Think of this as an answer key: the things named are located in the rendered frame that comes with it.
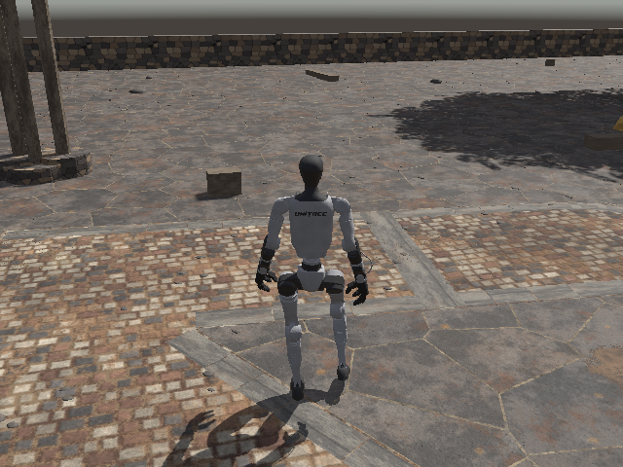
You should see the robot left upper arm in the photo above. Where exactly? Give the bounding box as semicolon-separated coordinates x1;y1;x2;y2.
265;197;291;250

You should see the robot right forearm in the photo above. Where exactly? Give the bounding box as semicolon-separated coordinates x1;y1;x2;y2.
348;237;367;283

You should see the robot head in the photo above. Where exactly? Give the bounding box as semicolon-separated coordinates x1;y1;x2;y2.
295;155;328;201

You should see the right robot thigh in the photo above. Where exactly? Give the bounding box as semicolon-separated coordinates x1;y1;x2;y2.
324;269;345;319

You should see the robot left forearm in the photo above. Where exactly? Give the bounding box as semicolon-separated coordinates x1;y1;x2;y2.
257;235;275;274

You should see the robot right upper arm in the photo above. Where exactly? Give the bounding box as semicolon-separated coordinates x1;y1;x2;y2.
332;197;357;252

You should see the left robot hand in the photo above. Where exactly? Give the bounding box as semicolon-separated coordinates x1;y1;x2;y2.
255;270;277;292

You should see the right robot hand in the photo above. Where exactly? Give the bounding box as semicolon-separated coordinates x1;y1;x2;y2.
346;279;369;305

